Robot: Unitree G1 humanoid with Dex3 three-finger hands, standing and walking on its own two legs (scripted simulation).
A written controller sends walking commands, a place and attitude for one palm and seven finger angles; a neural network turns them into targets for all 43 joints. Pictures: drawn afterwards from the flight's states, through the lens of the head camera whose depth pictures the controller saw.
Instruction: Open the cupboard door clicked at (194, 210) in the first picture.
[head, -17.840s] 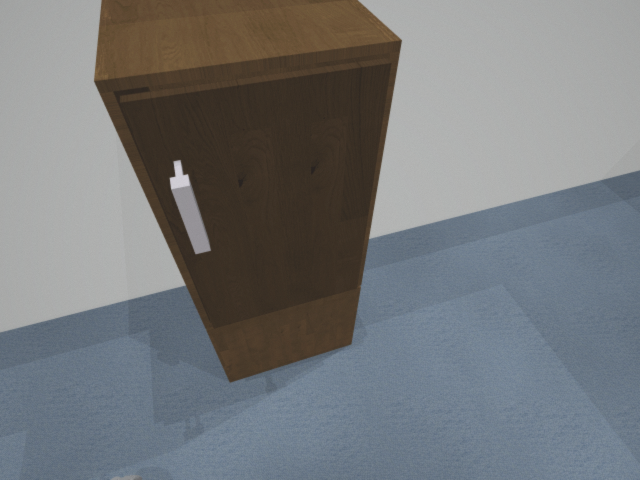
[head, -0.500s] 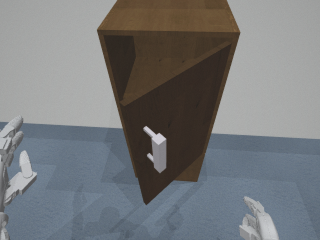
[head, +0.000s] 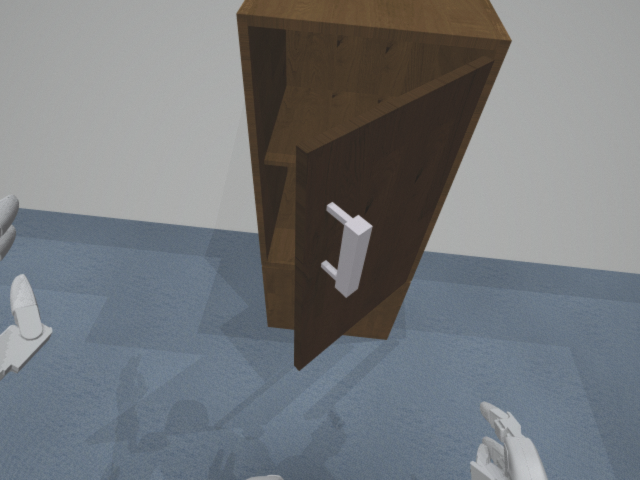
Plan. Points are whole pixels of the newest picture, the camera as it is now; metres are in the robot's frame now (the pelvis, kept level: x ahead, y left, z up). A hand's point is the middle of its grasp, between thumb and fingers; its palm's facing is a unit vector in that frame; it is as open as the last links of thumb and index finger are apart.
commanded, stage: step back with the hand held close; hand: left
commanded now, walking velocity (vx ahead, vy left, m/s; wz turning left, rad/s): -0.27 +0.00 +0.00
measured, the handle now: (340, 250) +0.41 +0.00 +0.05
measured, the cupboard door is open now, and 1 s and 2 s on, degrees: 47 47 47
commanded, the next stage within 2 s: stop stepping back and stand still in 0.28 s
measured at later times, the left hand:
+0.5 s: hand out of the picture +0.06 +0.21 +0.19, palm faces +0.28 -0.75 -0.60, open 7.4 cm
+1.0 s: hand out of the picture +0.01 +0.25 +0.20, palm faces +0.44 -0.74 -0.51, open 7.4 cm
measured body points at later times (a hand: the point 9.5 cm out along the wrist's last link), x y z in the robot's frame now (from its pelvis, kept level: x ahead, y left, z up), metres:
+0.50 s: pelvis -0.13 -0.04 +0.00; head -0.11 -0.02 +0.45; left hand +0.04 +0.25 +0.22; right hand +0.05 -0.28 -0.07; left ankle -0.01 +0.06 -0.69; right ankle -0.20 -0.11 -0.73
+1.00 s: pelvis -0.19 -0.02 +0.01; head -0.20 -0.02 +0.46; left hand -0.02 +0.29 +0.22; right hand -0.02 -0.22 -0.07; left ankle -0.17 +0.10 -0.73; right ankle -0.20 -0.09 -0.72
